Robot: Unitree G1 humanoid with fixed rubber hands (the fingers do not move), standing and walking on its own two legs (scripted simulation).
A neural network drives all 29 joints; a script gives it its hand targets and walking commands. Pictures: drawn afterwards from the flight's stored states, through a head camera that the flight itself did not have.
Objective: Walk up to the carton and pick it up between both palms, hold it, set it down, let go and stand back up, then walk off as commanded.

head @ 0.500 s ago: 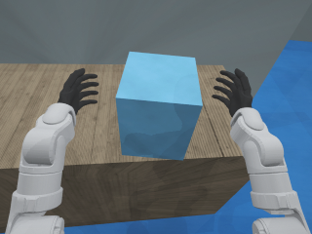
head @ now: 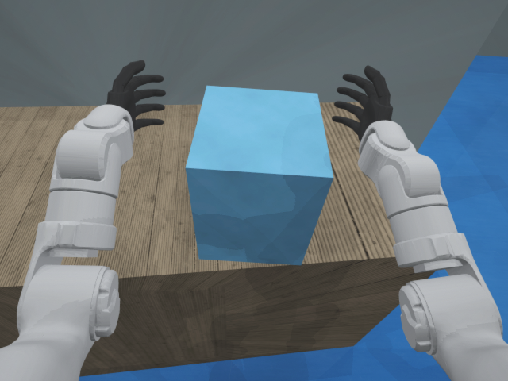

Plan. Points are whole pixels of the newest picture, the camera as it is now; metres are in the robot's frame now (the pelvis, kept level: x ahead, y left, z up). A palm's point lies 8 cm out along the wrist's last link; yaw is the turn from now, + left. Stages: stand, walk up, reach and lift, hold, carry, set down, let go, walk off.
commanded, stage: reach and lift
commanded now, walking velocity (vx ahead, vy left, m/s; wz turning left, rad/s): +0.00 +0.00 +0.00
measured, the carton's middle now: (256, 179) +0.45 -0.05 +0.05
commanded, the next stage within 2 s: none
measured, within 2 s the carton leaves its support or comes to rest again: neither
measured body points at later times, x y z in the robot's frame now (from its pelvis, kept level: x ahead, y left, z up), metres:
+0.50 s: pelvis -0.01 +0.00 +0.00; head +0.01 +0.01 +0.45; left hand +0.46 +0.13 +0.17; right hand +0.42 -0.20 +0.16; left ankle -0.03 +0.14 -0.75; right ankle +0.01 -0.14 -0.75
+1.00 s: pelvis +0.00 +0.00 +0.00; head +0.02 +0.02 +0.44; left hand +0.46 +0.11 +0.12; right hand +0.42 -0.18 +0.11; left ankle -0.03 +0.14 -0.75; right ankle +0.01 -0.14 -0.75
